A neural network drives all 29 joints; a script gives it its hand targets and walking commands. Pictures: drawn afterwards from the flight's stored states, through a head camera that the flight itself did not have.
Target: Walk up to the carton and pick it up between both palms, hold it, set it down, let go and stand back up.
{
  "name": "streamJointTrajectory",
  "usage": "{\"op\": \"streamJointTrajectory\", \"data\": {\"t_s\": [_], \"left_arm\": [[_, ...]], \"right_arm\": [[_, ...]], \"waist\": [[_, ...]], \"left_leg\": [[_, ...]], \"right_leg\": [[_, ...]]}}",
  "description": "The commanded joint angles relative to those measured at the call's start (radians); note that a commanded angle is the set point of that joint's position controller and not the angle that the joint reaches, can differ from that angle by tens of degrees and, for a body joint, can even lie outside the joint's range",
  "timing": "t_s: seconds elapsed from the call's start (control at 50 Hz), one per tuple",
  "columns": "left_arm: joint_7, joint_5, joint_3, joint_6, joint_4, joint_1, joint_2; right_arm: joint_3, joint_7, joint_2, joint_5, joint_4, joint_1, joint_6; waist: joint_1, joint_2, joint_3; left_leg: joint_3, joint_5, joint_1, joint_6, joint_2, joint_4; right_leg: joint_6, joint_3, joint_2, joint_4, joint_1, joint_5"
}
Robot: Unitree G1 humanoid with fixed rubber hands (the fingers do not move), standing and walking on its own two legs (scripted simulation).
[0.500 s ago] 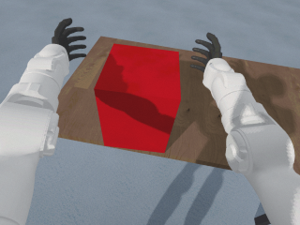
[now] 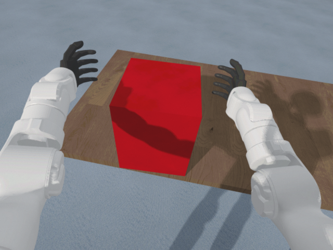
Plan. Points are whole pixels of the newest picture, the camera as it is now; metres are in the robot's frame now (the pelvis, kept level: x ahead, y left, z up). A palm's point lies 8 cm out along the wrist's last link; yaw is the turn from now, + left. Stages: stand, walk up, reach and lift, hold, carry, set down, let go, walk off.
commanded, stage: set down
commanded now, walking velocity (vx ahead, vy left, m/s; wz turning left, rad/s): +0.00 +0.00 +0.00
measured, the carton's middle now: (158, 118) +0.48 +0.01 +0.05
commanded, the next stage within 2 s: none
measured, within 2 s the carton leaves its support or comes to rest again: neither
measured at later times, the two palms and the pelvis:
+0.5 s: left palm (63, 104) +0.41 +0.23 +0.16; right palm (237, 120) +0.38 -0.17 +0.15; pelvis -0.01 +0.01 +0.00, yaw +0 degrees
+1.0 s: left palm (59, 143) +0.35 +0.24 +0.10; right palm (235, 154) +0.32 -0.16 +0.09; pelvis -0.01 +0.02 +0.00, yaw -1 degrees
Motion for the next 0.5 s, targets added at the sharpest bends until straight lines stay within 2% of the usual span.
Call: {"op": "streamJointTrajectory", "data": {"t_s": [0.0,0.1,0.16,0.24,0.32,0.48], "left_arm": [[-0.006,0.013,0.047,-0.015,-0.240,-0.417,0.143],[0.002,0.006,0.052,-0.014,-0.330,-0.402,0.146],[-0.001,0.019,0.052,-0.004,-0.354,-0.322,0.124],[0.001,0.030,0.073,0.009,-0.431,-0.261,0.126],[0.002,0.048,0.086,0.032,-0.484,-0.182,0.108],[0.005,0.059,0.102,0.057,-0.608,-0.069,0.079]], "right_arm": [[-0.006,0.003,-0.146,0.000,-0.237,-0.417,-0.033],[-0.023,0.011,-0.154,-0.010,-0.324,-0.384,-0.036],[-0.018,0.019,-0.146,-0.011,-0.323,-0.297,-0.033],[-0.012,0.021,-0.154,-0.008,-0.394,-0.252,-0.040],[-0.002,0.027,-0.148,0.000,-0.408,-0.169,-0.032],[-0.010,0.040,-0.144,-0.010,-0.513,-0.055,-0.033]], "waist": [[0.005,0.115,-0.475],[0.006,0.133,-0.488],[0.005,0.140,-0.463],[0.015,0.132,-0.458],[0.021,0.128,-0.383],[0.023,0.126,-0.323]], "left_leg": [[0.013,0.367,0.181,-0.031,-0.035,-0.007],[0.010,0.327,0.193,-0.032,-0.033,-0.007],[0.006,0.353,0.223,-0.038,-0.030,-0.005],[0.007,0.366,0.236,-0.037,-0.033,-0.005],[0.010,0.338,0.230,-0.035,-0.030,-0.021],[0.009,0.291,0.234,-0.031,-0.024,-0.042]], "right_leg": [[0.047,0.037,-0.006,0.024,0.277,0.375],[0.042,0.032,-0.002,0.015,0.248,0.304],[0.038,0.032,0.001,0.008,0.244,0.306],[0.041,0.034,0.005,0.005,0.258,0.312],[0.038,0.036,0.009,-0.007,0.270,0.268],[0.035,0.034,0.013,-0.023,0.260,0.194]]}}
